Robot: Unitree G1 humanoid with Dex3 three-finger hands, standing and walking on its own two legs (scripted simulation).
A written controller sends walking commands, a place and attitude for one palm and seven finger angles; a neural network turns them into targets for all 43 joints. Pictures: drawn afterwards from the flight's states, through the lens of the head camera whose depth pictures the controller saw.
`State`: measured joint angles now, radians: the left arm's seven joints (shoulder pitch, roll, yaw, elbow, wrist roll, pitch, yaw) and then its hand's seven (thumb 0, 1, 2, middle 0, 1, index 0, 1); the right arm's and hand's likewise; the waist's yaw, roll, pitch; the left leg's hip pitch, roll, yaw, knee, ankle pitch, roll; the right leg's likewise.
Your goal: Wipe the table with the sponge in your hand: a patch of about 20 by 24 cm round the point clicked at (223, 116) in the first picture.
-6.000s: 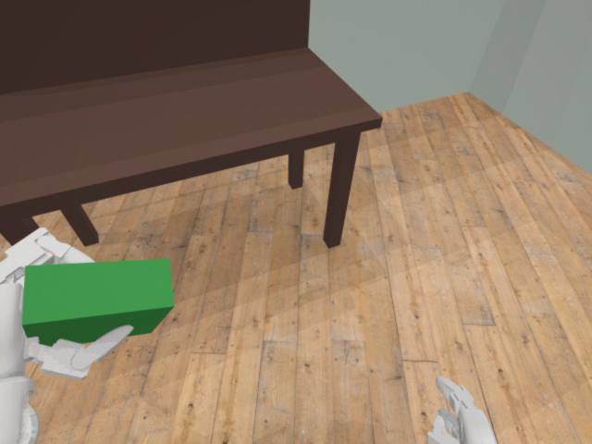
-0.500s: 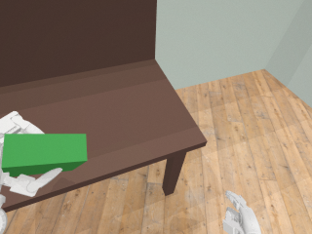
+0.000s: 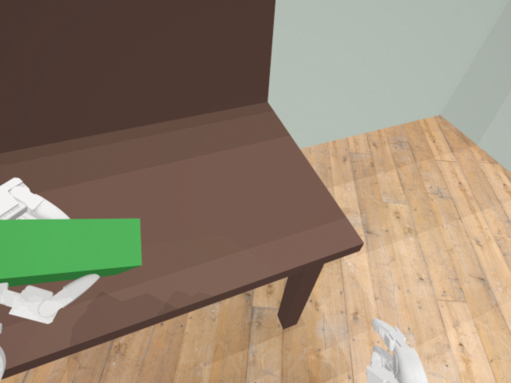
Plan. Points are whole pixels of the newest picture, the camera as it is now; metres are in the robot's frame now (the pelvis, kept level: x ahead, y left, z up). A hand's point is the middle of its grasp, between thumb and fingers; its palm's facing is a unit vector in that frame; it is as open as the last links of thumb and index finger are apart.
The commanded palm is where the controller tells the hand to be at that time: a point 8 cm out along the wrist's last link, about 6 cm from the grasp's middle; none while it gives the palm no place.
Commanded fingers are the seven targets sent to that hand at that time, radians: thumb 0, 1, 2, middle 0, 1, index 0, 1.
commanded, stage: shuffle to correct the standing spot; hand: left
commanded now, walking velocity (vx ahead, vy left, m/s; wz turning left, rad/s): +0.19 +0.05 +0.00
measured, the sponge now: (89, 252) +0.23 +0.20 +0.16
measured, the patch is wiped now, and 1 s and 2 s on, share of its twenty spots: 0.00 0.00 0.00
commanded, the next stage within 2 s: come to a stop and stand still in 0.36 s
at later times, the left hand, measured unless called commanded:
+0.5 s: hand (43, 223) +0.26 +0.26 +0.17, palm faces +0.34 -0.83 -0.44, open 9.4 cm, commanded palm +0.19 +0.30 +0.19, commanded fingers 0.00 0.10 1.30 -1.20 -1.60 -1.20 -1.60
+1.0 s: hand (26, 232) +0.24 +0.26 +0.18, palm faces +0.29 -0.87 -0.39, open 9.4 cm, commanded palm +0.17 +0.31 +0.19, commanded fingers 0.00 0.10 1.30 -1.20 -1.60 -1.20 -1.60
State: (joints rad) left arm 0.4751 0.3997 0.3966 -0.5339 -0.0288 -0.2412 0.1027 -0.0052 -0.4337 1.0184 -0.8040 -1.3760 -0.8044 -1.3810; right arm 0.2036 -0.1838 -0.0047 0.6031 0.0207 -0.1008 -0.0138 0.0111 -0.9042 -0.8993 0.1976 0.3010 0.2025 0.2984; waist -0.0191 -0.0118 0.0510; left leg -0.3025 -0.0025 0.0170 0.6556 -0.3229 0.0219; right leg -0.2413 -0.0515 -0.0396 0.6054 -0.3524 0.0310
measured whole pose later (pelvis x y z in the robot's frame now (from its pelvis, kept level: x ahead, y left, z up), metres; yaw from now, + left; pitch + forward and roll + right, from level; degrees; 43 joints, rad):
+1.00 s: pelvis +0.00 +0.04 +0.01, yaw -3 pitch -1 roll -1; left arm 0.38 0.37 0.34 -0.43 -0.04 -0.26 0.08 -0.01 -0.43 1.02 -0.80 -1.38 -0.80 -1.39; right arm 0.20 -0.21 0.01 0.57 0.01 -0.16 0.01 0.01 -0.90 -0.90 0.20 0.30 0.20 0.30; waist 0.01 -0.01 0.05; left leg -0.24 -0.02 0.03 0.46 -0.21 0.04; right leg -0.23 0.01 -0.02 0.43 -0.18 -0.01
